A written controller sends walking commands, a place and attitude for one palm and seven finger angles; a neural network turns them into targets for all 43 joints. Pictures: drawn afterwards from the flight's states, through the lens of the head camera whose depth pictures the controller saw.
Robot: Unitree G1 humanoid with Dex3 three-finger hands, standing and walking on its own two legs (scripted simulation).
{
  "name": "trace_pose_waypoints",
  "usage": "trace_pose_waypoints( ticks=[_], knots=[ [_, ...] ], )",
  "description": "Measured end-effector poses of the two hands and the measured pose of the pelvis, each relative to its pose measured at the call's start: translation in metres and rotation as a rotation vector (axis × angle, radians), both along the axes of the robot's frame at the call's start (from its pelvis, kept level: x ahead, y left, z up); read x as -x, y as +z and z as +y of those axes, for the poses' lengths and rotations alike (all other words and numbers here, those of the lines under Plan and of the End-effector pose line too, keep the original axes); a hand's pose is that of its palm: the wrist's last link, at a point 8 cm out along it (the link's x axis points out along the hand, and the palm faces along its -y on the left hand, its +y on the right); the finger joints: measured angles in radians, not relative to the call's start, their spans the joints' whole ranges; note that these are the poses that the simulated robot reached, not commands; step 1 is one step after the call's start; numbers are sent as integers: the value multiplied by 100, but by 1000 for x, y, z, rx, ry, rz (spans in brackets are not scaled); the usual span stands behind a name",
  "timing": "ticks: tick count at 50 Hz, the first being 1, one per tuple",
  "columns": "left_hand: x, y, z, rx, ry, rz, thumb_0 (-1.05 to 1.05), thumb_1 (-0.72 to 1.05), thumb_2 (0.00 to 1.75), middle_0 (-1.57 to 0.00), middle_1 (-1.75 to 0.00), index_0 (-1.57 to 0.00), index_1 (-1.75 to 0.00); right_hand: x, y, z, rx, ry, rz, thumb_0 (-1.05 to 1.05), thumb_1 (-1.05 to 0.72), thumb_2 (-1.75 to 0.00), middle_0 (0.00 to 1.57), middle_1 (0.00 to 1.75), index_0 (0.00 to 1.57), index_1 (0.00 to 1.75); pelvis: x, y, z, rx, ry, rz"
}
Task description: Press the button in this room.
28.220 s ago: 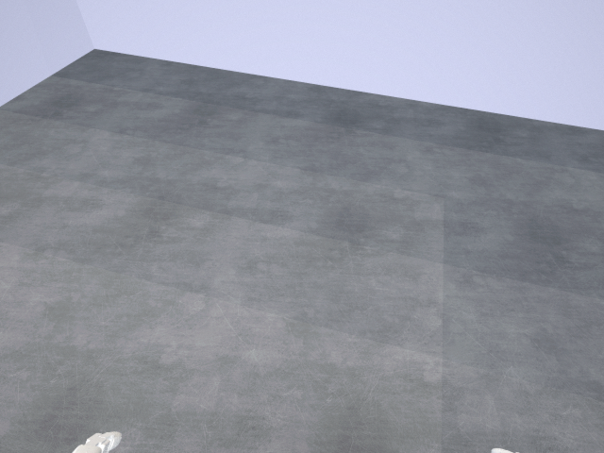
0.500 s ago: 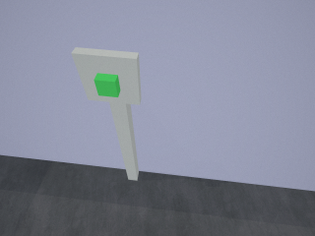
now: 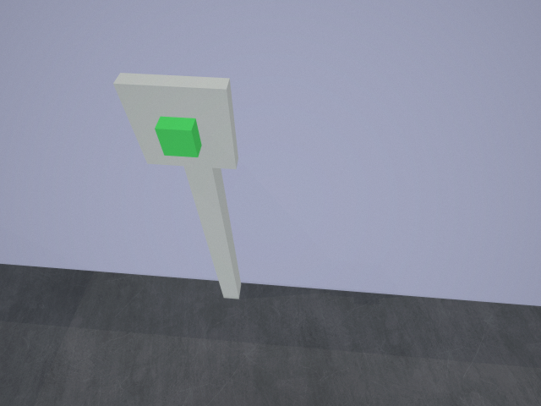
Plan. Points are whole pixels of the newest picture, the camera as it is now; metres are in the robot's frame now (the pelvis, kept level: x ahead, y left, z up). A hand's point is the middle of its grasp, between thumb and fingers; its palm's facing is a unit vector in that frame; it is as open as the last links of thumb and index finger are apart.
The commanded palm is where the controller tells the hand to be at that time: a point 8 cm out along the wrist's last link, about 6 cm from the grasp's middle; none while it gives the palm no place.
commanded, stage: come to a stop and stand still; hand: left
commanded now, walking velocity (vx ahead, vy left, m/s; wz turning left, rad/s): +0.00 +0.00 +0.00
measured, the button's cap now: (180, 136) +0.51 +0.19 +0.09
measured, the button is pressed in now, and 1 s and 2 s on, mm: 0 0 0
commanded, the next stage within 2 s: look again from close up in 0.36 s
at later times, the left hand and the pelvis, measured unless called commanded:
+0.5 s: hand out of the picture -0.01 +0.19 -0.16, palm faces +0.01 -0.98 -0.21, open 7.4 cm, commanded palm none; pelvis -0.01 +0.01 +0.01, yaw +0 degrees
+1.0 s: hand out of the picture +0.02 +0.16 -0.17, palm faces +0.03 -0.98 -0.21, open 7.3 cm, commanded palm none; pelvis +0.01 -0.02 +0.01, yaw +0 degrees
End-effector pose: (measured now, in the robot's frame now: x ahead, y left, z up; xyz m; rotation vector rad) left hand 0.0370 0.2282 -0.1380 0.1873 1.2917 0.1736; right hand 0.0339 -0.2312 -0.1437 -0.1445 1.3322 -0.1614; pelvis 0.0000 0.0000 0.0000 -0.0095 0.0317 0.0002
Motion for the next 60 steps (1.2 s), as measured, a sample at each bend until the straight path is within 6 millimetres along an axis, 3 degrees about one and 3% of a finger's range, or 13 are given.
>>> trace_pose_waypoints(
  ticks=[5,14,26,52,54,57,60],
  knots=[
    [12,-6,10,24,-7,10,0,93,90,-20,-30,-20,-30,5,5,11,10,18,-53,1,-92,-90,20,30,20,30,10,-2,11,4,0,-24],
    [28,6,22,17,-6,20,0,91,90,-20,-30,-20,-30,25,6,22,-2,29,-34,1,-94,-90,20,30,20,30,17,5,20,-8,-7,-39],
    [47,7,11,24,4,96,0,91,90,-20,-30,-20,-30,46,3,23,-35,26,52,1,-92,-90,20,30,20,30,10,8,12,-20,-7,-30],
    [27,1,-22,28,32,86,1,92,90,-20,-30,-20,-30,15,2,-8,-10,31,62,1,-92,-90,20,30,20,30,-12,6,-18,-16,7,-23],
    [3,18,-14,14,99,-71,2,94,90,-21,-30,-20,-31,2,8,-14,18,34,-39,1,-92,-90,20,30,20,30,-11,5,-17,-14,-4,-18],
    [-56,74,-2,-51,112,-461,3,95,90,-23,-32,-23,-33,-28,16,-24,53,36,-254,1,-92,-90,20,30,20,30,-8,4,-15,-23,13,-5],
    [-112,132,-5,-47,52,-815,3,94,90,-27,-37,-26,-37,-65,26,-32,69,53,-456,1,-92,-90,20,30,20,30,1,0,-13,-25,32,24]
  ],
)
